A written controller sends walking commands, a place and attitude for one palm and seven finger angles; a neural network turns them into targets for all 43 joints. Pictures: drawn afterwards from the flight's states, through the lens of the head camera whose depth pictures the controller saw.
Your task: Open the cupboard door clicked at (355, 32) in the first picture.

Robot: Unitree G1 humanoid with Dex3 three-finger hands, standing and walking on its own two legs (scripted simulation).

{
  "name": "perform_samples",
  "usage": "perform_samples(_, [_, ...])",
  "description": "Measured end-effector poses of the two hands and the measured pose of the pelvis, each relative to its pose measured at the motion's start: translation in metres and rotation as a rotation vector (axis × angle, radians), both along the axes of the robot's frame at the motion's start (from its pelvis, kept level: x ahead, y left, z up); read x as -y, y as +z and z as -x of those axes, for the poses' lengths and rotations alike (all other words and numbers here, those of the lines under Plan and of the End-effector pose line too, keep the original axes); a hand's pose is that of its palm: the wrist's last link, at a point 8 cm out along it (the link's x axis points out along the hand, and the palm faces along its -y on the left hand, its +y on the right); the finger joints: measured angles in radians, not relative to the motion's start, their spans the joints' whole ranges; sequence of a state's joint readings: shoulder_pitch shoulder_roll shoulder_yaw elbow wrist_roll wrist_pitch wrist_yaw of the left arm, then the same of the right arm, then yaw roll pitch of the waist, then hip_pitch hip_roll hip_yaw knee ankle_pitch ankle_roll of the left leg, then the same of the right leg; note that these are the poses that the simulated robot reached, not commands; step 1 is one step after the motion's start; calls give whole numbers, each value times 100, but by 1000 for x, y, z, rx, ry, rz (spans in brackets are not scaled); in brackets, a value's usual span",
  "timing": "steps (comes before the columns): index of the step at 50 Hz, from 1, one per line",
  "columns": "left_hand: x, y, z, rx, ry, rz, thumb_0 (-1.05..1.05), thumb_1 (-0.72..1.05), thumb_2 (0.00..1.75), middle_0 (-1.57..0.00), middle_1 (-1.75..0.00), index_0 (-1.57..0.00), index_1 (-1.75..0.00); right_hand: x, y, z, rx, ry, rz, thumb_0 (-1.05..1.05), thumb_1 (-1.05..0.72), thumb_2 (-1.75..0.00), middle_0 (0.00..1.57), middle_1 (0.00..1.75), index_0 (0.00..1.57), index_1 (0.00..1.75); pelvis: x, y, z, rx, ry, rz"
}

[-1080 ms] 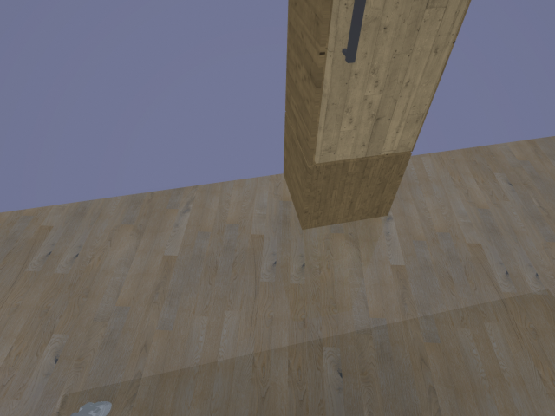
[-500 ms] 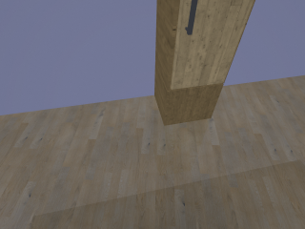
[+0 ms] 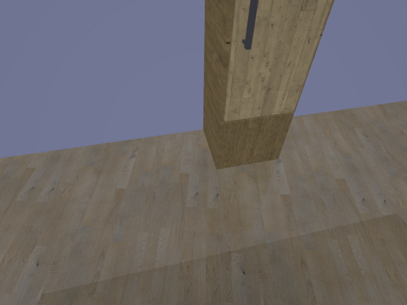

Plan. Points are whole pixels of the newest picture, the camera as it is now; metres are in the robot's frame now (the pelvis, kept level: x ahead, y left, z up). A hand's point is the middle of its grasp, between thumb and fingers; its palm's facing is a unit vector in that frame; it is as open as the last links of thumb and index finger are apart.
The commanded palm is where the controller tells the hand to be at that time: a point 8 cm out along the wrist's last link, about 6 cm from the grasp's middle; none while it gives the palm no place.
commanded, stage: look at it before walking up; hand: left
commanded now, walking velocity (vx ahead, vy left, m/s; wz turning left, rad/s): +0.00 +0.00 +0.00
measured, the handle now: (248, 22) +1.03 -0.11 +0.14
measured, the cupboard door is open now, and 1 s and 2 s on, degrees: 0 0 0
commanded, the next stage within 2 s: walk to a spot facing it in 0.36 s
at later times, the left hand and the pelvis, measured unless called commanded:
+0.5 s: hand out of the picture +0.07 +0.25 -0.16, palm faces -0.04 -0.94 -0.33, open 7.4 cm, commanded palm none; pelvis +0.00 +0.00 +0.00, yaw +0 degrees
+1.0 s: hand out of the picture +0.05 +0.17 -0.17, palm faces -0.17 -0.96 -0.24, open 7.4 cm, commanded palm none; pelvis -0.02 -0.02 -0.02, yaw -13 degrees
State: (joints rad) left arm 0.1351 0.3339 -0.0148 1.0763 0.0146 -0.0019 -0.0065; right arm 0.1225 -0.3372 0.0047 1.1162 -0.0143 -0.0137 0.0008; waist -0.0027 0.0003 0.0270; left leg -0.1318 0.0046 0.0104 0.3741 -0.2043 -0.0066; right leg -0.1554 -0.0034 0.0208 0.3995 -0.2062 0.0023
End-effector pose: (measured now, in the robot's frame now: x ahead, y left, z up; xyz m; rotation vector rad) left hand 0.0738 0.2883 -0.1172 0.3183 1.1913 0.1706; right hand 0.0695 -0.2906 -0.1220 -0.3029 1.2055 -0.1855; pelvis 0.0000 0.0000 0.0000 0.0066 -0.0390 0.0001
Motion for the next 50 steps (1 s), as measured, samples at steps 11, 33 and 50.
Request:
perform_samples(11, [-1, -2, 5, -20, 4, 2, 1, 90, 89, -20, -30, -20, -30, 0, 1, -1, -6, 4, 5, 0, -90, -90, 20, 30, 21, 30, -1, 1, 0, -5, 0, 1])
perform_samples(33, [8, -11, 8, -76, -8, 7, 1, 91, 89, -20, -30, -20, -29, -10, -7, -3, 28, -50, -16, 0, -90, -90, 20, 30, 20, 30, 0, -6, 0, -19, -65, -5])
perform_samples(50, [75, -24, 20, -113, -106, 83, 1, 90, 89, -20, -30, -20, -30, -12, -34, 55, 6, -228, -107, 1, -90, -90, 20, 30, 20, 30, 17, -16, 22, -37, -219, -21])
